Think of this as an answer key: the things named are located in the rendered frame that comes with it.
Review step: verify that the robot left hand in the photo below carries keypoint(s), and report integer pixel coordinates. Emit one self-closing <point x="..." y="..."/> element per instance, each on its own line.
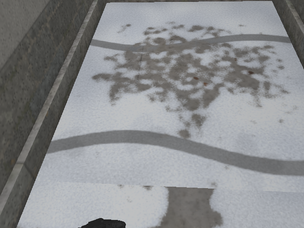
<point x="104" y="223"/>

